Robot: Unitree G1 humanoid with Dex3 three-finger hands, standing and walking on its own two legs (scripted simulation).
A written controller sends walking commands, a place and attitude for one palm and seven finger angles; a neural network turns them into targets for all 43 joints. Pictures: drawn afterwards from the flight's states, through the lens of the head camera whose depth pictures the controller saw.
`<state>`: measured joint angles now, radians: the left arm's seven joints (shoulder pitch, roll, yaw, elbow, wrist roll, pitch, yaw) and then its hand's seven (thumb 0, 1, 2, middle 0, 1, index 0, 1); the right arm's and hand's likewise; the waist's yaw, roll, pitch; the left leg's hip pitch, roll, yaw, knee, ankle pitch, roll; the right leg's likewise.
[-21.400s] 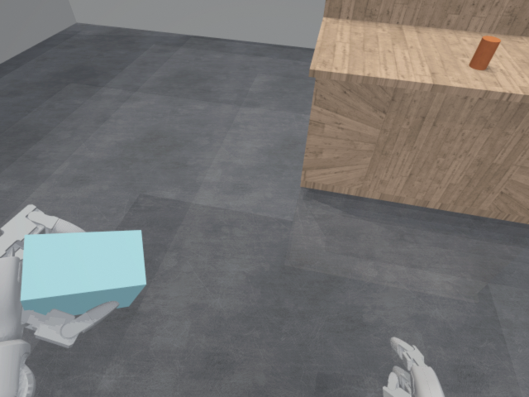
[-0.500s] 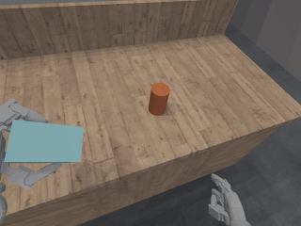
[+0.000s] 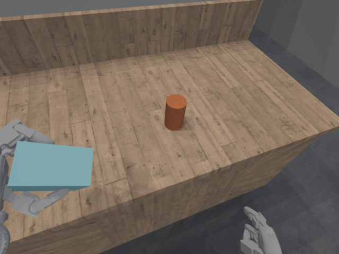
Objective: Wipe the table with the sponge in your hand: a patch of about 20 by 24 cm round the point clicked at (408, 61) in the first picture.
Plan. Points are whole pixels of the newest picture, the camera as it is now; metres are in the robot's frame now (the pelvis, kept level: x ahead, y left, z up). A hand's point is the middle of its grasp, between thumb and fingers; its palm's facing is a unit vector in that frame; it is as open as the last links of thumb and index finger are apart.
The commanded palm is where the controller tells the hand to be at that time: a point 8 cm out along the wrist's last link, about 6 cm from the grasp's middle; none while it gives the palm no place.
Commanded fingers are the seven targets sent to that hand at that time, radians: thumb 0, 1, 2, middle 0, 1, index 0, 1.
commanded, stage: turn the palm down, sponge in hand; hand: left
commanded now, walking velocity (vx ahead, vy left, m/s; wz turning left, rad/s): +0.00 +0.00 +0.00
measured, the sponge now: (61, 170) +0.23 +0.22 +0.13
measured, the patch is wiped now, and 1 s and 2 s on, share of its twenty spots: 0.00 0.00 0.00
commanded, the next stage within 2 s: none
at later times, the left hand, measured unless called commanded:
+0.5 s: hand (22, 177) +0.20 +0.26 +0.16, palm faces +0.52 -0.56 -0.65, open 10.5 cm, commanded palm +0.16 +0.27 +0.18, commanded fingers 0.00 0.10 1.30 -1.20 -1.60 -1.20 -1.60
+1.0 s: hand (28, 175) +0.21 +0.27 +0.14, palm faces +0.30 -0.34 -0.89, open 10.5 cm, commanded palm +0.18 +0.25 +0.18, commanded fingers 0.00 0.10 1.30 -1.20 -1.60 -1.20 -1.60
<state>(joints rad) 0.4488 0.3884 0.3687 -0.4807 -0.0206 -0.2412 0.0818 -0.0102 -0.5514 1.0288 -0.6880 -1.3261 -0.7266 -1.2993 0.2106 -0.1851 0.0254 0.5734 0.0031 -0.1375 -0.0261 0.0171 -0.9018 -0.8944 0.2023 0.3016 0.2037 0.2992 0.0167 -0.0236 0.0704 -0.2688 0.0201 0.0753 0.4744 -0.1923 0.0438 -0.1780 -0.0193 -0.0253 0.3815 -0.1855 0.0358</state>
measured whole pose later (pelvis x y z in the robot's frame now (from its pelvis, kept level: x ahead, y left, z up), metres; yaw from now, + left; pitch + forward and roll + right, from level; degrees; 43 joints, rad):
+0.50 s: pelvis -0.01 -0.05 -0.02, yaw +5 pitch +0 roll -2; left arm 0.26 0.54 0.38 -0.35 0.17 -0.14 0.13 -0.01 -0.55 1.03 -0.69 -1.32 -0.73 -1.30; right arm 0.13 -0.22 0.04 0.60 -0.02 -0.05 -0.01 0.02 -0.90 -0.89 0.20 0.30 0.20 0.30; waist 0.09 0.02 0.03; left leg -0.43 0.04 -0.04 0.69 -0.26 -0.02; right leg -0.33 0.01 -0.13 0.66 -0.34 -0.03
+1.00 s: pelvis +0.02 -0.06 -0.02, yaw +4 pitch +1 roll +0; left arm 0.37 0.63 0.35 -0.31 0.32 0.10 0.07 0.00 -0.55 1.03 -0.69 -1.32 -0.73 -1.29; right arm 0.21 -0.31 -0.03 0.56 0.03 0.05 -0.07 0.02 -0.90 -0.89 0.20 0.30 0.20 0.30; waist 0.08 0.09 -0.02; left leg -0.41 0.04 -0.01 0.69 -0.30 -0.03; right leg -0.33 0.01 -0.09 0.69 -0.39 -0.04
